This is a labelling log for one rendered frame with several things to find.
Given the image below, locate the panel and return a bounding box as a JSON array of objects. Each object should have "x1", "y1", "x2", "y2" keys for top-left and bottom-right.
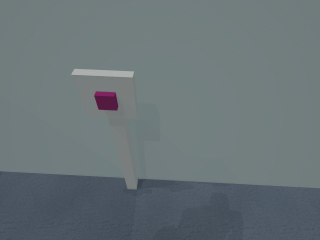
[{"x1": 71, "y1": 69, "x2": 138, "y2": 190}]

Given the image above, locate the button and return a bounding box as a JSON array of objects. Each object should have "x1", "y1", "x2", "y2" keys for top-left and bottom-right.
[{"x1": 94, "y1": 91, "x2": 118, "y2": 111}]

